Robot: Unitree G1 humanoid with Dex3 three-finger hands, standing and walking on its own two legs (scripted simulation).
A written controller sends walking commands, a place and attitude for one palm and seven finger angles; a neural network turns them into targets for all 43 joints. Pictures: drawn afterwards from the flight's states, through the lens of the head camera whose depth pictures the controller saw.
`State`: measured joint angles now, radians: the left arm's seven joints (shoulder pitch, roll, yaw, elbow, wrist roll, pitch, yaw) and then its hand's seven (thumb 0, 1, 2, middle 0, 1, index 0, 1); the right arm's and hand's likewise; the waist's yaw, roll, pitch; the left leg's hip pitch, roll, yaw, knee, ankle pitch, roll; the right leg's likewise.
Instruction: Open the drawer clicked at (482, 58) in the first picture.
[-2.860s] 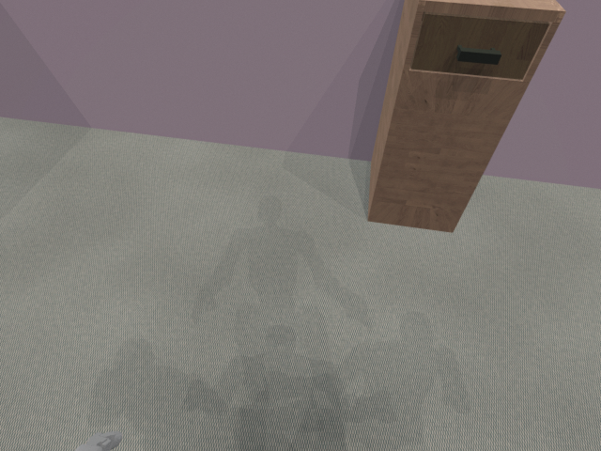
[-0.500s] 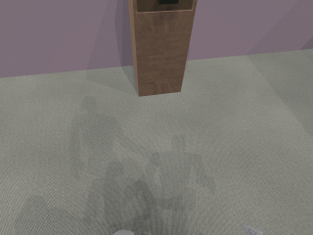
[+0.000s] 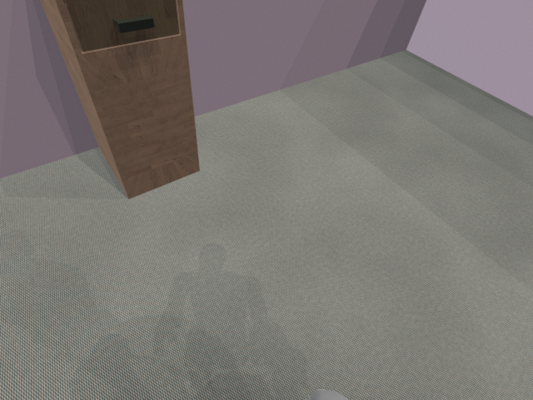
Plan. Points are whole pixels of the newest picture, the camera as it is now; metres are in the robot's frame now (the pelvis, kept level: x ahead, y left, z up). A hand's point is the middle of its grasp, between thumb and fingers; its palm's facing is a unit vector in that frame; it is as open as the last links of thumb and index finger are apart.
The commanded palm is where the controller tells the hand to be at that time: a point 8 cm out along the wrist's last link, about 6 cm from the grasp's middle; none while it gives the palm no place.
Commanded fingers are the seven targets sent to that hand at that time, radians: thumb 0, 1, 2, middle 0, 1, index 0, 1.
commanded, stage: walk to a spot facing it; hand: left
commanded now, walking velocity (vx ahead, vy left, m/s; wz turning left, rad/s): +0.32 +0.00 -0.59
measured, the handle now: (132, 21) +1.17 +0.47 +0.02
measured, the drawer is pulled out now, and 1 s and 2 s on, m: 0.00 0.00 0.00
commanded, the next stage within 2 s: turn to face it in 1.42 s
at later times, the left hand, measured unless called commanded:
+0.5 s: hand (211, 351) +0.24 +0.10 -0.17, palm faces -0.19 -0.96 -0.22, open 7.3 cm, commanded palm none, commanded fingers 0.00 0.90 0.90 -0.20 -0.30 -0.20 -0.30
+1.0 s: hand (218, 250) +0.46 +0.11 -0.18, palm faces -0.28 -0.95 -0.13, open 7.4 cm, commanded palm none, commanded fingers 0.00 0.90 0.90 -0.20 -0.30 -0.20 -0.30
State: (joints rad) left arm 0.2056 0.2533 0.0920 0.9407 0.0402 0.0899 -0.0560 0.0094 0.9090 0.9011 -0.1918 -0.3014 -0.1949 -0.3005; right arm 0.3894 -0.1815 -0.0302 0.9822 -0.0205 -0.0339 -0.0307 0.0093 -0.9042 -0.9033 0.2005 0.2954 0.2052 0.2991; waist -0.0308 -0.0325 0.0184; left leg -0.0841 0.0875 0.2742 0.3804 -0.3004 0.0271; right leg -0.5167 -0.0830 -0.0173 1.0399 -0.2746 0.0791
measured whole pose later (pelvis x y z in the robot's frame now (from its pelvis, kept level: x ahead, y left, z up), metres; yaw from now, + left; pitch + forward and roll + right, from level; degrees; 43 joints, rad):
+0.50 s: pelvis +0.16 -0.08 -0.01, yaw -13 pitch +0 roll -1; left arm 0.29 0.19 0.05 1.03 0.02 -0.05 0.00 0.00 0.93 0.90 -0.20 -0.30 -0.20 -0.30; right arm 0.22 -0.19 -0.05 0.97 -0.03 -0.01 0.01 0.01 -0.91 -0.90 0.20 0.29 0.20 0.30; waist -0.02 0.03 0.01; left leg -0.60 0.17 0.06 1.03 -0.21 -0.06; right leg -0.11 0.05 -0.06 0.38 -0.27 -0.05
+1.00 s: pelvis +0.38 -0.04 +0.00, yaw -22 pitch -2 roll -2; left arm 0.29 0.18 0.09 1.06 0.04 0.01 -0.01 0.01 0.91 0.90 -0.19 -0.30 -0.20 -0.30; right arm 0.35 -0.15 -0.05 1.08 -0.01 -0.07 -0.03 0.00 -0.94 -0.90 0.20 0.30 0.20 0.30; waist 0.01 -0.04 0.00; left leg -0.11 0.03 0.28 0.36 -0.23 0.09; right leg -0.61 -0.10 0.00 1.18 -0.13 0.02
